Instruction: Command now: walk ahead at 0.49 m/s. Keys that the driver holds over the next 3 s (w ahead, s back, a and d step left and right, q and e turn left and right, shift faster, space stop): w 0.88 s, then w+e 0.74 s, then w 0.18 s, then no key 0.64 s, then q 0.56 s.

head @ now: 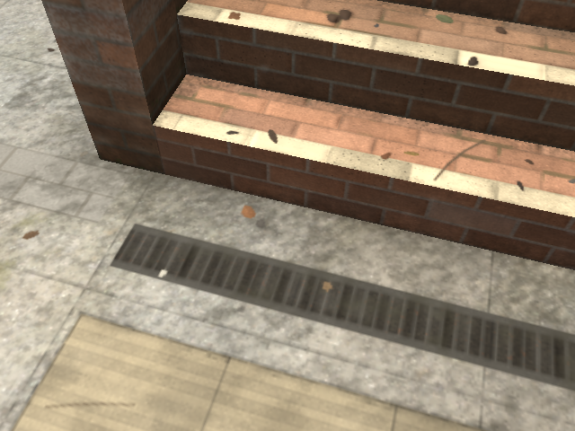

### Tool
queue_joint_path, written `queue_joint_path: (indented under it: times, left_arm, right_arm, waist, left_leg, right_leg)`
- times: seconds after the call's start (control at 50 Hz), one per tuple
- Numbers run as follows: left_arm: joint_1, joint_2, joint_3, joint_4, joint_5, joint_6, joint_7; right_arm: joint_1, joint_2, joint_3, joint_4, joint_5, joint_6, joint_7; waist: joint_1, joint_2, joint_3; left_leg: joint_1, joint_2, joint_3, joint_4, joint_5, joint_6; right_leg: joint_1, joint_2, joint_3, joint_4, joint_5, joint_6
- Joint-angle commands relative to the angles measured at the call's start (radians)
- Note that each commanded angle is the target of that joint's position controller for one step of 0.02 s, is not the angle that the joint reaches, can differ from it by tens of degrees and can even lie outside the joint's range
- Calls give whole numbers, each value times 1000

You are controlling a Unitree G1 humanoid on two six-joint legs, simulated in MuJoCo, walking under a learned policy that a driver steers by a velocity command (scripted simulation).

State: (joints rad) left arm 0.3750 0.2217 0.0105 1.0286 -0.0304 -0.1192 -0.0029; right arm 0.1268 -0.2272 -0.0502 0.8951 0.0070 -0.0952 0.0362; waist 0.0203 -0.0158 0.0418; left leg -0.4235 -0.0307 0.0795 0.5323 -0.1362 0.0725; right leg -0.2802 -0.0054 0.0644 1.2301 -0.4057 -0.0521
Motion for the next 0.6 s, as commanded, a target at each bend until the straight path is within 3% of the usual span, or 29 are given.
queue_joint_path:
  times: [0.02, 0.06, 0.08, 0.14, 0.24, 0.32, 0.36, 0.4, 0.44, 0.46, 0.48, 0.5, 0.52, 0.54, 0.56, 0.58, 0.6]
  left_arm:
    - [-8, 89, 34, -86, 5, -15, 5]
    - [18, 54, 38, -85, 6, 11, 7]
    - [2, 53, 41, -93, 6, 22, 9]
    - [-120, 76, 54, -142, 26, 39, 13]
    - [-336, 54, 46, -207, 23, 23, -6]
    - [-455, 53, 38, -243, 10, 20, -27]
    - [-500, 58, 35, -267, 6, 14, -41]
    - [-493, 84, 40, -283, 9, 7, -60]
    - [-381, 130, 59, -261, 10, 3, -63]
    - [-228, 169, 81, -216, 13, 4, -60]
    - [-40, 229, 101, -170, 25, 6, -52]
    - [74, 317, 122, -144, 48, 12, -48]
    - [106, 232, 99, -110, 111, 30, -25]
    - [-13, 214, 92, -126, 98, 30, -19]
    - [-96, 158, 77, -140, 82, 27, -19]
    - [-136, 126, 67, -138, 72, 24, -19]
    - [-154, 107, 58, -130, 60, 22, -18]
  right_arm:
    - [66, -52, 1, -6, -19, -28, 5]
    - [101, -50, 4, 25, -12, -28, 1]
    - [122, -60, 3, 39, -9, -30, -4]
    - [184, -107, -3, 64, -11, -25, -18]
    - [262, -133, -2, 75, -3, -9, -45]
    - [338, -142, -5, 107, 6, 4, -49]
    - [357, -146, -10, 120, 7, 16, -52]
    - [348, -150, -12, 119, 4, 29, -60]
    - [311, -175, -19, 104, -1, 38, -62]
    - [290, -170, -15, 95, -7, 46, -60]
    - [281, -145, 0, 67, -15, 46, -59]
    - [394, -15, 38, 50, -16, 26, -47]
    - [397, -137, -6, 79, -32, 1, -43]
    - [322, -140, -11, 66, -22, -8, -40]
    - [273, -115, -2, 56, -22, -16, -34]
    - [243, -103, -3, 56, -31, -9, -30]
    - [253, -98, -2, 55, -48, 7, -23]
  waist:
    - [-3, 29, -111]
    - [21, 66, -71]
    - [27, 68, -45]
    - [4, 52, 12]
    - [-59, 59, 35]
    - [-100, 73, 68]
    - [-102, 79, 80]
    - [-75, 92, 63]
    - [-7, 130, -20]
    - [71, 124, -110]
    - [141, 69, -252]
    - [92, -199, -397]
    - [92, -120, -403]
    - [39, -90, -256]
    - [15, -42, -165]
    - [-11, -41, -101]
    - [-39, -61, -82]
  left_leg:
    - [295, 286, -400, -362, 7, 163]
    - [232, 247, -311, -408, 42, 166]
    - [210, 241, -278, -422, 64, 168]
    - [215, 241, -226, -448, 118, 182]
    - [277, 209, -154, -459, 143, 138]
    - [411, 241, -141, -435, 140, 128]
    - [498, 276, -147, -399, 168, 120]
    - [558, 298, -153, -348, 245, 102]
    - [574, 291, -138, -212, 547, 80]
    - [535, 245, -102, -30, 674, 58]
    - [338, 200, -73, 243, 526, 26]
    - [-104, 8, -39, 650, 4, -53]
    - [-175, -34, -130, 766, -398, -17]
    - [-209, 33, -159, 780, -312, -1]
    - [-184, 81, -154, 713, -225, 4]
    - [-143, 113, -144, 649, -184, 5]
    - [-85, 127, -136, 604, -163, -2]
  right_leg:
    - [-308, -134, 45, 74, 163, -29]
    - [-279, -145, 30, 16, 175, -25]
    - [-302, -149, 19, -10, 183, -18]
    - [-431, -164, -2, -145, 311, 20]
    - [-419, -115, -51, -507, 544, 36]
    - [-421, -84, -70, -658, 535, 30]
    - [-442, -79, -61, -706, 485, 11]
    - [-408, -66, -63, -743, 412, -13]
    - [-231, -15, -98, -744, 347, -47]
    - [-36, 22, -122, -759, 351, -76]
    - [284, -86, -2, -714, 361, -130]
    - [676, -346, 471, -789, 193, -289]
    - [634, -399, 625, -895, 330, -257]
    - [498, -345, 448, -895, 361, -219]
    - [349, -307, 331, -931, 401, -192]
    - [235, -265, 249, -973, 419, -163]
    - [157, -231, 191, -1005, 436, -142]
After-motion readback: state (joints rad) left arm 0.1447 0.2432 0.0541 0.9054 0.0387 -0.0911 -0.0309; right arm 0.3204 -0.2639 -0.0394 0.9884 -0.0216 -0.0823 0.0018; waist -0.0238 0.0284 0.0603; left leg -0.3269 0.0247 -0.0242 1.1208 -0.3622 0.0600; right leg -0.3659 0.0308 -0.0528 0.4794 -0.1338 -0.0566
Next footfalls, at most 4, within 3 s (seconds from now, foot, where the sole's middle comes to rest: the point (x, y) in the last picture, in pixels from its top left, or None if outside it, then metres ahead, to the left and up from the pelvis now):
0.48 right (368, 430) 0.46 -0.15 -0.76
1.00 left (275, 319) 0.73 0.07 -0.76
1.48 right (361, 279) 0.85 -0.16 -0.76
2.06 left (345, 144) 1.16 -0.11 -0.56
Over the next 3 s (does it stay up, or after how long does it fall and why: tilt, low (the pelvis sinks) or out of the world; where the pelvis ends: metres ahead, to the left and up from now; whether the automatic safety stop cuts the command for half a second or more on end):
stays up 1.09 -0.23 0.22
